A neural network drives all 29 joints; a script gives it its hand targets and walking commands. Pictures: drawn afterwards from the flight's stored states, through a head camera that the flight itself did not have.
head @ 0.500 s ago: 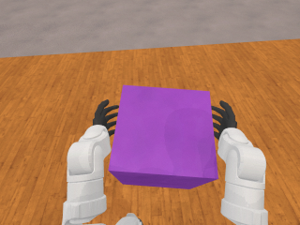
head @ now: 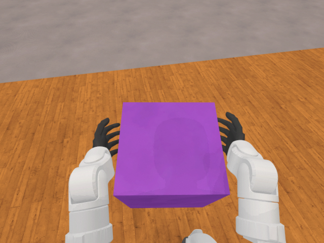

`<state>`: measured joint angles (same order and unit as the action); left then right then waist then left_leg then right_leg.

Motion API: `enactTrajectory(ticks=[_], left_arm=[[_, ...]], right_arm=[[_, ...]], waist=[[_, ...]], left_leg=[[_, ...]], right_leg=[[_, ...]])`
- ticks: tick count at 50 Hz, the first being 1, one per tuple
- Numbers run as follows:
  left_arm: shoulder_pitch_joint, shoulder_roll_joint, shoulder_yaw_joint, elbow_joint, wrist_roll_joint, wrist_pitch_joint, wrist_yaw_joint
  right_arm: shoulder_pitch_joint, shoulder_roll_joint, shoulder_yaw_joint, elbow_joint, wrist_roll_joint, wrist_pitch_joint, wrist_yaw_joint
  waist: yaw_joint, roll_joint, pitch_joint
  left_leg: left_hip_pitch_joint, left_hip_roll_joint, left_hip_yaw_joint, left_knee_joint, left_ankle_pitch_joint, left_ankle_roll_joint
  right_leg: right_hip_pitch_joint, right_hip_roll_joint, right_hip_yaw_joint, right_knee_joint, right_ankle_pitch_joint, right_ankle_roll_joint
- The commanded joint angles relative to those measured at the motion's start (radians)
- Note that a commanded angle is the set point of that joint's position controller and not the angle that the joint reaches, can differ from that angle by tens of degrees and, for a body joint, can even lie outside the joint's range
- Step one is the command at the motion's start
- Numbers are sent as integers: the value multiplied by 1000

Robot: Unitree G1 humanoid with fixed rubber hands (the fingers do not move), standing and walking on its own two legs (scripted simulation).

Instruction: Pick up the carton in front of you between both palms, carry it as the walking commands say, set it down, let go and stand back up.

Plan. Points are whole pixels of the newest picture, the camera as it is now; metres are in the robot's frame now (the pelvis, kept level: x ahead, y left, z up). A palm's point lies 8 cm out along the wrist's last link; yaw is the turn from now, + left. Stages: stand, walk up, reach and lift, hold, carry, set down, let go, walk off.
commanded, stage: carry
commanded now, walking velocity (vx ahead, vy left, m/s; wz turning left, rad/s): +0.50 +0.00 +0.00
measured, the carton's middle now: (167, 161) +0.33 -0.01 +0.01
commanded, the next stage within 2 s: none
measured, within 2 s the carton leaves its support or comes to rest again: neither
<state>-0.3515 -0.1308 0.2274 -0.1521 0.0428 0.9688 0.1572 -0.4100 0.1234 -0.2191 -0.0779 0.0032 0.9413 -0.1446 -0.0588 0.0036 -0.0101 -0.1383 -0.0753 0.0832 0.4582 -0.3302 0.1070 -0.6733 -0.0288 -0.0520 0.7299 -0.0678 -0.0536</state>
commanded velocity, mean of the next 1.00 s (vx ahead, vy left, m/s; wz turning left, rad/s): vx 0.50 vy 0.00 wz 0.00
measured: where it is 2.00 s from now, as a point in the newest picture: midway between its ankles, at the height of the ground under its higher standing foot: (156, 114)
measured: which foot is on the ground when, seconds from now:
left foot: down 0.00-0.10, up 0.12-0.60, down 0.62-1.00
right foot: up 0.00-0.10, down 0.12-0.60, up 0.62-1.00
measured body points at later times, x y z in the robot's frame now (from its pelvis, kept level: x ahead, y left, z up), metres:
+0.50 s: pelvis +0.33 -0.01 -0.03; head +0.36 -0.02 +0.42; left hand +0.67 +0.15 +0.07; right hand +0.69 -0.16 +0.06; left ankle +0.47 +0.12 -0.72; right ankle +0.22 -0.06 -0.76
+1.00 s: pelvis +0.65 +0.02 -0.05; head +0.69 +0.03 +0.39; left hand +0.99 +0.16 +0.02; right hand +0.99 -0.14 +0.03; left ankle +0.55 +0.06 -0.79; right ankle +0.78 -0.12 -0.74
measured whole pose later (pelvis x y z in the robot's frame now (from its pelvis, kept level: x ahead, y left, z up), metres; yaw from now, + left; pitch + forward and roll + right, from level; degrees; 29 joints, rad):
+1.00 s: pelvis +0.65 +0.02 -0.05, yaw +0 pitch +5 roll -1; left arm -0.36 -0.13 0.23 -0.13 0.04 0.97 0.16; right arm -0.41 0.12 -0.22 -0.06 0.00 0.94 -0.15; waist -0.06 0.00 -0.03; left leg -0.17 -0.07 0.08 0.47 -0.31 0.11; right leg -0.70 -0.04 -0.04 0.79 -0.09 -0.05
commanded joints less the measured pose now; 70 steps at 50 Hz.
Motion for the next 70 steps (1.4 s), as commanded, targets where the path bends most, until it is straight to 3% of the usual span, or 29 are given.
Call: enactTrajectory(ticks=[1,5,6,7,8,9,12,15,21,26,28,30,31,32,33,34,36,37,40,47,52,56,57,58,59,60,63,66,70], left_arm=[[-568,-659,-632,-69,-165,-9,5],[-527,-594,-579,-43,-149,25,13],[-505,-578,-555,-33,-139,33,12],[-532,-545,-531,-12,-128,41,17],[-530,-547,-536,2,-146,45,22],[-526,-598,-557,6,-166,48,15],[-695,-742,-641,-40,-246,40,-24],[-765,-795,-687,-62,-296,18,-53],[-675,-741,-672,-45,-284,8,-45],[-580,-696,-626,10,-225,28,-31],[-576,-698,-618,32,-205,35,-30],[-597,-699,-621,50,-194,42,-32],[-616,-699,-619,54,-189,45,-30],[-617,-722,-622,72,-188,52,-29],[-594,-720,-607,67,-185,53,-24],[-641,-726,-604,53,-187,48,-18],[-666,-774,-582,44,-165,28,-12],[-655,-784,-572,43,-151,16,-12],[-625,-795,-577,50,-123,-16,-12],[-584,-723,-620,-26,-144,-36,1],[-558,-644,-608,-39,-155,2,9],[-525,-591,-554,-2,-135,34,14],[-508,-578,-532,7,-125,40,14],[-531,-547,-508,31,-113,47,18],[-534,-555,-516,44,-135,49,22],[-528,-610,-539,47,-154,49,14],[-700,-756,-625,-9,-231,36,-24],[-768,-808,-674,-35,-282,9,-53],[-706,-778,-674,-25,-279,-4,-52]], right_arm=[[-458,685,625,-82,179,20,17],[-464,642,603,-73,158,55,-2],[-494,628,595,-79,155,65,-7],[-497,636,589,-59,149,78,-10],[-471,626,576,-45,148,85,-13],[-503,641,568,-63,147,87,-18],[-549,710,524,-40,102,77,-13],[-536,755,539,-21,83,62,1],[-518,730,587,-60,103,44,-7],[-492,691,584,-58,99,71,-5],[-488,682,569,-42,91,81,0],[-459,667,540,-4,69,85,0],[-434,654,520,12,54,88,1],[-450,633,496,35,42,89,-3],[-462,643,504,42,57,86,-8],[-453,691,525,52,81,82,-2],[-567,790,586,-8,137,62,20],[-615,823,617,-34,162,48,29],[-651,854,668,-54,216,13,48],[-530,756,648,-75,201,-4,32],[-461,668,608,-60,170,28,9],[-484,647,592,-44,155,61,-4],[-510,636,583,-46,151,70,-9],[-517,648,578,-26,146,82,-12],[-486,639,565,-11,142,87,-15],[-523,657,558,-29,140,88,-19],[-573,737,523,-14,106,72,-12],[-556,779,542,2,87,53,3],[-531,767,578,-17,94,34,-1]], waist=[[-40,101,-320],[99,100,-413],[131,6,-465],[101,-202,-520],[139,-293,-579],[151,-188,-531],[101,-14,-411],[91,-46,-397],[134,-103,-385],[169,-120,-325],[132,-142,-329],[40,-106,-412],[19,-8,-465],[45,197,-499],[-12,306,-577],[-5,208,-519],[12,27,-427],[21,17,-420],[40,44,-419],[-8,86,-380],[-39,100,-318],[96,95,-403],[125,1,-463],[95,-199,-520],[133,-306,-577],[146,-198,-529],[96,-15,-415],[85,-51,-405],[113,-87,-408]], left_leg=[[299,166,-100,16,903,34],[158,171,-7,372,908,-35],[-26,131,9,578,563,-42],[-325,13,-22,790,-151,-72],[-561,-42,-102,1042,-288,-82],[-627,22,-142,1038,-219,-49],[-559,91,-126,821,-83,-46],[-522,109,-95,659,-39,-65],[-592,87,-16,347,240,-72],[-487,26,60,50,452,-46],[-321,11,67,-24,479,-18],[-27,35,68,-72,507,-20],[189,166,-70,25,660,-36],[407,405,-408,136,996,63],[507,491,-678,37,577,245],[424,430,-662,-23,372,224],[230,362,-504,-61,381,157],[168,353,-464,-78,374,150],[124,321,-373,-89,409,130],[273,241,-207,-28,835,69],[299,177,-127,13,866,45],[152,171,-26,350,888,-29],[-29,132,-4,562,550,-41],[-322,22,-24,774,-148,-70],[-566,-41,-96,1024,-289,-83],[-623,23,-137,1020,-218,-52],[-551,93,-126,824,-85,-47],[-521,112,-98,682,-39,-64],[-625,120,-62,507,110,-80]], right_leg=[[53,86,-119,-201,149,-17],[515,82,-111,-342,252,-53],[716,-46,40,-257,436,-57],[963,-289,389,-128,800,-171],[1074,-382,653,-218,431,-342],[1003,-323,630,-275,199,-321],[719,-246,417,-344,156,-220],[645,-214,325,-369,179,-201],[778,-130,160,-300,568,-130],[817,-72,88,-253,557,-100],[771,-81,67,-173,616,-78],[683,-54,-12,103,548,-31],[485,-19,-25,304,207,-13],[198,94,-1,482,-431,12],[-10,131,59,722,-526,31],[-80,86,88,726,-471,-3],[-48,25,86,608,-370,-11],[-12,13,84,551,-346,-8],[9,-5,57,426,-304,9],[-98,9,-18,119,-41,11],[23,70,-98,-194,146,-16],[491,79,-105,-340,240,-53],[700,-44,42,-258,409,-56],[948,-291,378,-119,787,-164],[1057,-381,646,-220,401,-326],[982,-322,628,-278,167,-301],[690,-247,427,-351,102,-214],[619,-217,334,-374,124,-203],[743,-192,242,-328,426,-171]])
